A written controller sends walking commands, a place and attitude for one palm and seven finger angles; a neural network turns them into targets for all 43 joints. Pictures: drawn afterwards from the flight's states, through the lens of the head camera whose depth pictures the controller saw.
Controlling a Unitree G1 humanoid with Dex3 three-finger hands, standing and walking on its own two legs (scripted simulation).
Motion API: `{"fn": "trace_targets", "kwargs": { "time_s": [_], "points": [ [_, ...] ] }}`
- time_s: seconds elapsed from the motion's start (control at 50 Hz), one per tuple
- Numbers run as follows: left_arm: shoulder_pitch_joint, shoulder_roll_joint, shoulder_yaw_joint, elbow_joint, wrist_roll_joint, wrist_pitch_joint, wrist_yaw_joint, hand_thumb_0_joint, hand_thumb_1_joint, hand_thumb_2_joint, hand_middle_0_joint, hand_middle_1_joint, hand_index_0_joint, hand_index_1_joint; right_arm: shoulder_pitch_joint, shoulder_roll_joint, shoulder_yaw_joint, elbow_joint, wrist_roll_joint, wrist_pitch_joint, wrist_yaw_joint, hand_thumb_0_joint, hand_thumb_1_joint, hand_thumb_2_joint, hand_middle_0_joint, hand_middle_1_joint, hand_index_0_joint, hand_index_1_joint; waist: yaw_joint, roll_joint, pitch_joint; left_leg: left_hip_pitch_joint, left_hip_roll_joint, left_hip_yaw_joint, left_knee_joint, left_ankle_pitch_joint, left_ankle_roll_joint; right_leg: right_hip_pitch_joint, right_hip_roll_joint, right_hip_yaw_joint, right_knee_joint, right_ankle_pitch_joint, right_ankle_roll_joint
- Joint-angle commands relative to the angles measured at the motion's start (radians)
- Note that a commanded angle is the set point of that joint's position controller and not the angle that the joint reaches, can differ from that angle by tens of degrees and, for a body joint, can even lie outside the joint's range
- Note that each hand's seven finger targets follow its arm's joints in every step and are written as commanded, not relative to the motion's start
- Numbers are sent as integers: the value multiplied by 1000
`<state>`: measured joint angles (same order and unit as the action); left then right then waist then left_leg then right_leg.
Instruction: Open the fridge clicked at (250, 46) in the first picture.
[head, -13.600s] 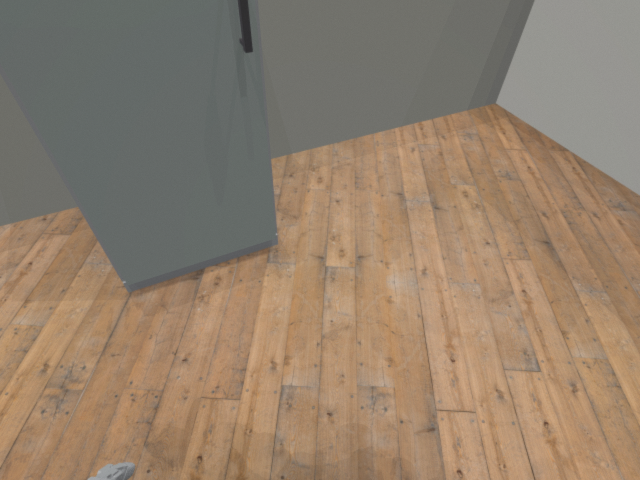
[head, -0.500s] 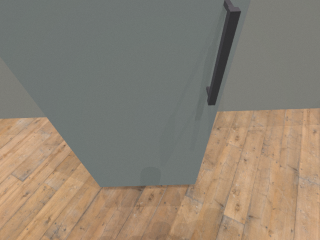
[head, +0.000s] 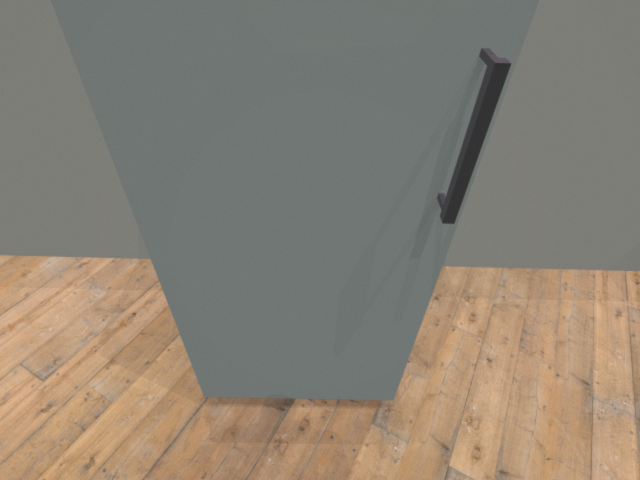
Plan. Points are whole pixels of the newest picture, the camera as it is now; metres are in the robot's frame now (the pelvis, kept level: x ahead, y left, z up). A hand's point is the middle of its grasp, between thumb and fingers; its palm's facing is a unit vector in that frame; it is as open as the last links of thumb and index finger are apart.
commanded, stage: come to a stop and stand still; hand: right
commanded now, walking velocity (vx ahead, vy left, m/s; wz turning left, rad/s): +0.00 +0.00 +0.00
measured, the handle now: (465, 144) +0.51 -0.16 +0.21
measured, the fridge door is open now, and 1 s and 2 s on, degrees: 0 0 0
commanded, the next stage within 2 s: look again from close up in 0.98 s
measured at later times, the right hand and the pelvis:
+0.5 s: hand out of the picture -0.03 -0.18 -0.17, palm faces +0.05 +0.98 -0.17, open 7.4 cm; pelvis -0.01 -0.01 +0.01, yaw -1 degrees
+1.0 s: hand out of the picture -0.02 -0.19 -0.17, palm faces +0.04 +0.98 -0.17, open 7.3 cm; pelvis -0.01 -0.03 +0.01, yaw -1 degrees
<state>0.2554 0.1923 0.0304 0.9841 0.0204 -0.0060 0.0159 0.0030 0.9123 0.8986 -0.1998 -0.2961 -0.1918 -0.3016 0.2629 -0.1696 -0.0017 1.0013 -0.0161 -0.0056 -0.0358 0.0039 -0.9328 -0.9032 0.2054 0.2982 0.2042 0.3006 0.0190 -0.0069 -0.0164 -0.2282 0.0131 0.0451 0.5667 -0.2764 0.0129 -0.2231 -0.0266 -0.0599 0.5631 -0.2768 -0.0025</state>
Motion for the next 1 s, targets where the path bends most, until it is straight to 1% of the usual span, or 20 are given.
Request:
{"fn": "trace_targets", "kwargs": {
  "time_s": [0.0,0.04,0.06,0.16,0.26,0.28,0.36,0.38,0.42,0.46,0.5,0.56,0.58,0.64,0.68,0.74,0.84,0.92,0.96,0.98],
  "points": [
    [69,78,6,-33,0,-4,-1,0,900,900,-200,-300,-200,-300,43,-134,-24,-50,-3,-19,-4,0,-900,-900,200,300,200,300,3,44,126,-111,96,-156,-249,-180,37,-46,-40,81,-156,-70,-18],
    [76,85,5,-31,2,-2,-3,0,900,900,-200,-300,-200,-300,43,-140,-27,-57,-2,-18,-2,0,-900,-900,200,300,200,300,5,54,111,-118,99,-162,-262,-206,36,-33,-36,77,-154,-70,-17],
    [79,87,4,-27,2,-2,-3,0,900,900,-200,-300,-200,-300,42,-143,-27,-59,-2,-17,-1,0,-900,-900,200,300,200,300,5,46,120,-124,101,-159,-268,-225,35,-42,-34,77,-157,-80,-15],
    [106,78,-2,-6,1,0,-5,0,900,900,-200,-300,-200,-300,65,-137,-28,-53,-1,-15,1,0,-900,-900,200,300,200,300,4,63,118,-132,110,-158,-284,-257,36,-52,-29,77,-155,-81,-14],
    [130,65,-8,26,-1,-6,-3,0,900,900,-200,-300,-200,-300,96,-120,-24,-29,2,-17,0,0,-900,-900,200,300,200,300,-5,14,113,-92,101,-133,-256,-205,32,-84,-43,98,-189,-85,-16],
    [132,58,-10,32,-2,-7,-2,0,900,900,-200,-300,-200,-300,105,-115,-23,-26,2,-18,-1,0,-900,-900,200,300,200,300,-10,19,114,-72,97,-124,-252,-185,31,-96,-48,105,-200,-88,-18],
    [145,55,-13,52,-4,-14,1,0,900,900,-200,-300,-200,-300,133,-96,-19,3,3,-18,-1,0,-900,-900,200,300,200,300,-18,-9,112,-35,93,-110,-229,-138,29,-127,-55,122,-229,-105,-22],
    [147,52,-14,56,-6,-16,2,0,900,900,-200,-300,-200,-300,138,-94,-17,6,3,-20,-2,0,-900,-900,200,300,200,300,-20,0,102,-15,92,-104,-221,-98,29,-124,-59,124,-228,-78,-23],
    [150,49,-15,65,-7,-19,3,0,900,900,-200,-300,-200,-300,144,-83,-14,18,4,-21,-3,0,-900,-900,200,300,200,300,-22,-12,101,-10,94,-101,-216,-83,29,-123,-59,127,-232,-77,-23],
    [156,46,-15,74,-8,-20,4,0,900,900,-200,-300,-200,-300,148,-78,-12,25,3,-21,-3,0,-900,-900,200,300,200,300,-21,-4,101,-6,94,-97,-214,-74,27,-121,-61,126,-236,-79,-22],
    [157,43,-15,82,-10,-23,5,0,900,900,-200,-300,-200,-300,146,-71,-11,30,3,-23,-6,0,-900,-900,200,300,200,300,-20,-1,91,12,92,-90,-199,-19,26,-113,-66,131,-238,-39,-24],
    [151,39,-14,85,-10,-22,6,0,900,900,-200,-300,-200,-300,153,-63,-9,39,2,-22,-6,0,-900,-900,200,300,200,300,-22,-10,111,2,93,-85,-202,-20,24,-117,-67,131,-248,-63,-23],
    [148,38,-14,87,-11,-23,6,0,900,900,-200,-300,-200,-300,153,-62,-7,43,0,-23,-7,0,-900,-900,200,300,200,300,-23,-5,106,8,92,-81,-195,15,22,-104,-70,130,-244,-29,-25],
    [138,37,-13,89,-11,-22,7,0,900,900,-200,-300,-200,-300,149,-56,-6,45,0,-22,-8,0,-900,-900,200,300,200,300,-20,-7,122,-4,90,-83,-198,6,20,-105,-70,134,-253,-52,-24],
    [134,36,-11,88,-11,-23,6,0,900,900,-200,-300,-200,-300,153,-55,-6,46,-2,-23,-9,0,-900,-900,200,300,200,300,-22,-5,108,8,90,-78,-196,31,19,-96,-72,132,-251,-35,-26],
    [121,39,-9,86,-11,-23,7,0,900,900,-200,-300,-200,-300,146,-52,-6,46,-2,-22,-9,0,-900,-900,200,300,200,300,-18,-12,115,-3,88,-79,-193,31,16,-89,-73,133,-261,-47,-25],
    [109,44,-8,86,-11,-24,7,0,900,900,-200,-300,-200,-300,141,-53,-8,47,-3,-23,-9,0,-900,-900,200,300,200,300,-19,9,119,0,92,-76,-196,44,13,-79,-73,134,-269,-32,-27],
    [97,48,-8,86,-10,-25,6,0,900,900,-200,-300,-200,-300,141,-55,-9,50,-4,-22,-8,0,-900,-900,200,300,200,300,-20,-12,107,10,92,-74,-196,54,11,-67,-75,136,-277,-28,-27],
    [92,52,-8,86,-10,-23,6,0,900,900,-200,-300,-200,-300,139,-58,-8,51,-3,-22,-7,0,-900,-900,200,300,200,300,-21,-9,110,11,92,-76,-201,49,11,-70,-73,135,-277,-39,-26],
    [94,50,-8,86,-11,-24,6,0,900,900,-200,-300,-200,-300,141,-61,-9,50,-4,-24,-7,0,-900,-900,200,300,200,300,-22,11,104,20,95,-76,-203,66,12,-64,-73,132,-269,-11,-28]
  ]
}}
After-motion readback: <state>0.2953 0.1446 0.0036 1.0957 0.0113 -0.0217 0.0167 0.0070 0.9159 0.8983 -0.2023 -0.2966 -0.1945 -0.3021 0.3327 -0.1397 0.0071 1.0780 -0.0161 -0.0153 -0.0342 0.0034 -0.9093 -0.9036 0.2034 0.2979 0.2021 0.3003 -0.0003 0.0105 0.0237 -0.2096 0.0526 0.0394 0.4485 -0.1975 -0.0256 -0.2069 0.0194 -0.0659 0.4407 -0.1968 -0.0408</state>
